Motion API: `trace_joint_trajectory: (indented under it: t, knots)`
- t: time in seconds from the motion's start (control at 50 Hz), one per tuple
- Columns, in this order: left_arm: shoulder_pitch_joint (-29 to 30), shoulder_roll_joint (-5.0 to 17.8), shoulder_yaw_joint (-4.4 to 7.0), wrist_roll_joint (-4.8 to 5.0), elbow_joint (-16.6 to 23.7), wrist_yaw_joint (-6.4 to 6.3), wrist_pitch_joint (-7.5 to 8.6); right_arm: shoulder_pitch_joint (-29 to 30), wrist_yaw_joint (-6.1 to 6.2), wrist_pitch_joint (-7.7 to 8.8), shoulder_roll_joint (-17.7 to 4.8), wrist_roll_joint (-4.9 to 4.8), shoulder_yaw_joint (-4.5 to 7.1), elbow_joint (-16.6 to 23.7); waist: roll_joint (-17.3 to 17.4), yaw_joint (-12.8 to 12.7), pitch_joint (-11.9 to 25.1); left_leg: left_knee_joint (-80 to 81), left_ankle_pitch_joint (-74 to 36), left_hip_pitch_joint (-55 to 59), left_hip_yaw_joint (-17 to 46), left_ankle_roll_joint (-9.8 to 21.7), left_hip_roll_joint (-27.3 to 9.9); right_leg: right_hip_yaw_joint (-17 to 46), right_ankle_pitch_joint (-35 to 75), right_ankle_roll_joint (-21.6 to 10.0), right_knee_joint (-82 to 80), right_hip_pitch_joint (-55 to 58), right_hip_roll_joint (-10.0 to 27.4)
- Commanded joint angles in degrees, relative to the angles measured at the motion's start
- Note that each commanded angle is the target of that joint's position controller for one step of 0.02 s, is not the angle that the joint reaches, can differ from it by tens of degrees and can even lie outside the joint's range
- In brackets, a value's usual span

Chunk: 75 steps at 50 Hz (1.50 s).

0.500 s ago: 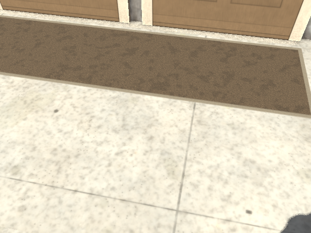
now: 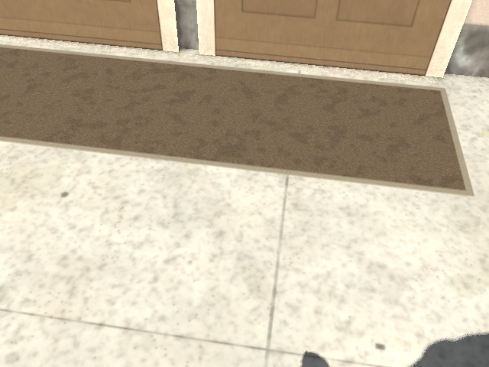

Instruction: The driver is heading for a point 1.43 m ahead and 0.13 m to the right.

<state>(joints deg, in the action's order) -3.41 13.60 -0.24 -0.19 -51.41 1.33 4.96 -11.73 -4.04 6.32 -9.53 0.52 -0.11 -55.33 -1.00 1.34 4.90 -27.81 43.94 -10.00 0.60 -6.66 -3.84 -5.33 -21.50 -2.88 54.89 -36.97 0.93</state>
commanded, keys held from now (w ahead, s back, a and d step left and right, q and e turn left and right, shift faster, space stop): no key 1.00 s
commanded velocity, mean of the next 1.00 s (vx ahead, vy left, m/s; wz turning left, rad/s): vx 0.00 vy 0.00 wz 0.00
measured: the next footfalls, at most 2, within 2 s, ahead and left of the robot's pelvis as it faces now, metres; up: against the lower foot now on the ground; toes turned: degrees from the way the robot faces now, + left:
left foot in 0.48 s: -0.11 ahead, +0.13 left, -0.11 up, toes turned +7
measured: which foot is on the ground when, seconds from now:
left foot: down 0.00-0.20, up 0.22-0.46, down 0.48-1.00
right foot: down 0.00-1.00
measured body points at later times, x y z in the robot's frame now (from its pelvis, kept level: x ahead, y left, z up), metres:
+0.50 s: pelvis -0.08 +0.03 -0.09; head -0.07 +0.04 +0.36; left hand +0.06 +0.24 -0.21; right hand +0.00 -0.22 -0.21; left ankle -0.15 +0.12 -0.83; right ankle +0.07 -0.09 -0.68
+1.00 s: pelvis -0.07 +0.05 -0.10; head -0.06 +0.06 +0.35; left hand +0.06 +0.27 -0.22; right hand +0.01 -0.18 -0.22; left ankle -0.15 +0.12 -0.83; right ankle +0.06 -0.09 -0.68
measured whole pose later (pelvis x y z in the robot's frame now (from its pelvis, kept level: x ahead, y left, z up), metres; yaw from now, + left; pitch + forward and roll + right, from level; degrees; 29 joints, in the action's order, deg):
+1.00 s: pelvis -0.07 +0.05 -0.10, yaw +2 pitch +0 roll -1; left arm -5.6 11.9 -4.1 0.5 -52.6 5.5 5.6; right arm -17.6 -6.8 5.5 -13.3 0.6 -2.4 -47.1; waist -0.6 -1.3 -1.6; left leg -24.3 20.0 -4.1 -5.0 2.4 1.3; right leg 1.4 -27.4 2.2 81.1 -53.3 1.4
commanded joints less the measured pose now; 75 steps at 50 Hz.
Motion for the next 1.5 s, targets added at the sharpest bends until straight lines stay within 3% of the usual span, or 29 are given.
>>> trace_joint_trajectory:
  t: [0.02, 0.1, 0.14, 0.2, 0.22, 0.24, 0.26, 0.28, 0.3, 0.34, 0.38, 0.4, 0.42, 0.44, 0.46, 0.48, 0.5, 0.52, 0.54, 0.56, 0.58, 0.6, 0.62, 0.64, 0.68, 0.72, 0.92, 1.26, 1.5]
  knots:
    - [1.96, 5.03, 1.59, 0.52, 3.39, -0.26, 1.28, 2.93, 0.72, -0.05, -11.14, -0.32, 1.32, 4.75, 3.02, -2.08, 3.89, 1.54, -45.57, -3.23, -1.87, 2.94, 1.79, -0.09, -4.1, -0.15, -5.35, 7.55, -3.55]
    - [-4.73, 7.07, 2.79, -0.21, 0.09, -0.94, 1.68, 7.77, 2.04, -1.32, -11.07, -1.27, 0.59, 7.71, 3.14, -5.83, 3.54, 2.51, -43.39, -3.49, -6.29, -0.33, 3.52, -1.04, -13.05, 0.47, -6.93, 6.11, -5.71]
    - [-6.37, 8.41, 3.06, -0.25, -1.04, -1.37, 1.8, 9.13, 2.55, -2.26, -10.84, -1.95, 0.32, 9.6, 0.46, -6.5, 2.71, 0.17, -37.53, -3.92, -8.34, -2.76, 5.27, 2.77, -19.28, -0.6, -12.68, 4.19, -5.32]
    - [-3.48, 8.35, 1.74, -0.36, -0.81, -2.26, 1.61, 5.99, 2.28, -3.76, -8.14, -1.74, -0.71, 10.41, -6.91, -6.0, 2.84, -24.83, -21.69, -2.6, -1.78, -2.02, 6.46, 21.5, -29.38, -5.85, -22.44, -8.68, 1.22]
    - [-0.5, 8.7, 1.11, -0.43, 0.87, -2.87, 1.34, 3.15, 1.97, -3.9, -7.03, -0.64, -0.68, 9.96, -10.28, -4.79, 2.42, -39.68, -19.52, -5.31, 3.32, -0.31, 6.88, 29.41, -30.93, -8.72, -25.95, -13.65, 4.24]
    - [2.05, 11.34, 1.47, -1.65, 3.51, -4.08, 1.3, -0.66, 1.1, -3.53, -6.67, 2.05, -0.49, 7.56, -11.86, -4.35, 3.08, -58.9, -21.55, -7.06, 6.62, 2.28, 6.74, 31.2, -28.78, -8.04, -25.47, -19.37, 5.45]
    - [2.31, 11.0, 1.0, -0.83, 4.1, -4.14, 1.86, -3.94, 0.85, -2.8, -8.71, 3.57, 0.38, 7.4, -8.46, -1.78, 3.07, -61.69, -25.64, -12.66, 9.13, 4.04, 5.91, 33.7, -26.83, -8.94, -23.13, -17.42, 5.29]
    - [1.93, 8.69, 0.23, -0.12, 3.79, -3.89, 2.23, -3.31, 0.97, -2.35, -9.78, 4.14, 0.51, 7.74, -3.34, -1.54, 3.04, -59.3, -25.53, -16.08, 8.46, 3.82, 5.29, 34.4, -25.58, -8.8, -22.79, -13.75, 5.96]
    - [3.45, 5.19, -1.15, 0.97, 3.86, -3.36, 2.21, -3.79, 1.0, -2.19, -8.97, 4.31, 0.14, 7.84, -0.47, -0.19, 2.35, -52.03, -25.71, -16.35, 6.57, 2.94, 3.75, 31.31, -21.88, -7.14, -19.76, -10.62, 5.39]
    - [7.39, 2.46, -2.94, 1.09, 4.86, -3.33, 2.37, -5.96, 1.01, -2.59, -9.21, 4.42, 0.08, 7.39, -1.12, 1.42, 1.88, -34.92, -27.26, -10.46, 4.55, 1.39, 1.03, 27.89, -14.81, -5.52, -15.23, -11.33, 4.14]
    - [6.75, 2.86, -3.67, 1.39, 4.77, -3.22, 1.98, -5.37, 0.33, -2.92, -9.38, 2.93, 0.57, 7.89, -2.06, 0.89, 0.82, -8.96, -34.46, -4.09, 0.14, 0.91, 0.45, 22.61, -13.1, -3.12, -9.6, -10.81, 1.32]
    - [3.52, 3.78, -3.51, 2.49, 3.16, -2.94, 1.01, -3.41, -0.42, -2.98, -8.55, 2.04, 0.29, 8.3, -0.8, -0.72, -0.35, 5.94, -37.56, -2.35, -3.65, 0.81, 1.92, 20.21, -15.02, -2.03, -7.05, -8.36, -0.07]
    - [-1.01, 5.2, -3.25, 3.31, 0.74, -1.92, -0.24, -1.6, -1.65, -2.72, -6.37, 0.72, -0.75, 8.41, -1.19, -2.72, -1.31, 15.55, -40.34, -1.02, -6.75, 0.11, 3.61, 19.79, -16.89, -1.27, -5.18, -5.85, 0.02]
    - [-7.52, 6.54, -3.14, 3.26, -1.74, 0.01, -1.59, -1.52, -2.75, -2.04, -4.86, -0.36, -1.85, 8.63, -3.26, -5.36, -0.45, 15.63, -42.7, -0.19, -8.0, -0.1, 4.0, 22.53, -17.88, -1.29, -3.61, -4.33, 1.32]
    - [-10.22, 5.6, -3.81, 2.8, -2.05, 2.5, -2.8, -5.1, -3.08, -1.44, -5.32, 0.06, -2.32, 8.67, -4.21, -5.68, 1.96, 10.56, -39.75, 1.12, -6.8, 1.55, 2.21, 25.8, -22.58, -0.28, 0.72, -6.57, 2.85]
    - [-10.49, 2.35, -5.01, 2.81, -1.27, 4.3, -3.2, -7.37, -2.99, -1.1, -6.36, 0.07, -2.55, 8.27, 0.92, -5.24, 0.64, 8.84, -32.48, 1.12, -0.93, 5.45, -2.11, 25.69, -24.77, 2.71, 10.16, -13.89, 3.16]
    - [-11.63, -1.02, -5.67, 2.33, -0.71, 4.36, -2.32, -6.79, -3.37, -0.66, -7.45, 0.11, -2.61, 8.58, 5.62, -6.14, -2.12, 7.21, -29.97, 2.09, 0.31, 7.25, -4.65, 17.09, -15.99, 5.78, 21.99, -22.47, -0.07]
    - [-13.13, 0.34, -4.48, 1.82, 0.46, 2.83, -0.87, -5.43, -3.97, -0.46, -11.6, 0.24, -1.34, 10.27, 8.66, -7.26, -2.94, 5.49, -39.94, 2.72, 2.97, 9.96, -6.35, 6.96, -10.68, 9.4, 30.07, -27.02, -3.68]
    - [-12.41, 5.2, -3.08, -2.09, 0.08, 0.88, -1.24, 3.39, -3.41, 0.08, -16.32, 0.42, 1.12, 10.0, 17.05, -6.31, -7.85, 14.94, -7.35, -14.49, 23.26, 19.93, -17.25, 8.43, -1.07, 11.11, 31.6, -22.04, 2.8]
    - [-3.28, 6.3, -1.98, -0.47, 2.71, 0.41, -0.13, 13.65, -2.71, 0.94, -14.1, -0.62, 0.35, 14.67, 7.26, -6.57, -9.87, 20.85, -2.97, -14.3, 21.86, 16.52, -15.3, 9.61, 0.19, 10.56, 32.46, -23.75, 1.87]
    - [-0.04, 5.94, -1.44, 1.02, 3.6, 0.63, 0.59, 15.01, -2.49, 1.3, -12.56, -0.81, -0.33, 15.13, 4.47, -6.1, -10.21, 20.5, -3.09, -14.63, 17.78, 11.28, -13.15, 9.41, -0.76, 10.78, 30.5, -19.61, 2.28]
    - [-0.44, 6.72, -0.69, 2.42, 3.46, 1.02, 1.05, 14.47, -2.04, 2.07, -13.21, -1.58, -0.49, 15.83, 3.55, -6.05, -10.03, 20.19, -4.92, -14.12, 17.41, 8.56, -13.68, 11.12, 1.46, 10.1, 28.25, -17.49, 3.45]
    - [-1.11, 5.83, -0.66, 2.03, 2.82, 1.05, 1.17, 10.61, -1.82, 1.92, -12.96, -2.0, -0.6, 13.98, 0.82, -5.0, -9.98, 20.08, -6.4, -11.38, 11.97, 5.23, -11.72, 9.37, 2.13, 8.94, 23.27, -15.62, 2.97]
    - [-1.38, 3.63, -1.4, 1.71, 2.51, 2.04, 1.28, 5.1, -1.61, 2.05, -10.96, -2.38, -1.36, 12.6, 2.18, -3.42, -8.98, 18.33, -8.05, -9.68, 8.17, 4.55, -8.75, 8.7, -0.28, 7.84, 20.0, -13.1, 1.49]
    - [-1.93, 1.45, -2.25, 1.86, 1.65, 3.41, 1.43, -4.09, -1.9, 1.58, -8.6, -1.0, -1.69, 9.32, 3.05, -1.15, -8.59, 14.99, -15.47, -2.56, 2.4, 2.26, -4.87, 9.71, -1.18, 4.88, 16.2, -15.05, 0.53]
    - [-2.18, 0.63, -2.82, 1.56, 1.24, 4.01, 1.24, -7.22, -2.19, 1.07, -7.36, -0.11, -1.62, 8.65, 2.63, -0.78, -6.58, 12.18, -24.88, 1.85, -0.3, 1.59, -3.31, 10.54, -0.9, 3.06, 15.73, -15.69, 1.02]
    - [-0.99, 2.71, -2.98, 0.85, 1.84, 3.99, 1.55, -8.52, -2.75, -0.22, -10.32, 0.04, -0.77, 10.61, 2.12, -2.2, -4.05, 7.9, -44.94, 3.54, -1.51, 2.59, -1.13, 9.29, -2.46, 2.25, 17.31, -13.21, 1.93]
    - [3.43, 1.92, -3.09, -0.24, 0.85, 4.58, 0.77, -16.51, -1.51, -0.84, -6.34, -0.27, -2.36, 5.67, 0.27, -0.91, -4.53, 10.81, -38.73, 0.21, -2.25, 6.79, 1.07, 10.16, -3.73, 0.55, 17.26, -6.56, 2.38]
    - [4.55, 1.61, -2.95, -0.3, -2.96, 4.69, 0.73, -21.4, -0.99, -0.74, -4.67, -0.52, -3.29, 0.27, 0.91, -0.26, -5.32, 12.4, -38.63, 0.94, -2.95, 6.55, 0.92, 9.92, -2.61, -0.58, 16.44, -4.59, 2.7]
Velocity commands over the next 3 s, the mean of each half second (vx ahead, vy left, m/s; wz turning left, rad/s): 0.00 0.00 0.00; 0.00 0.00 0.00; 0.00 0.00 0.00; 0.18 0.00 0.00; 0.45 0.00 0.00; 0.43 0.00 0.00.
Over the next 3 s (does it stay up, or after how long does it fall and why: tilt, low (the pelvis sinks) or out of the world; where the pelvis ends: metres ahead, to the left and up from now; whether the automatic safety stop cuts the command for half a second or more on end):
stays up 0.51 0.04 0.06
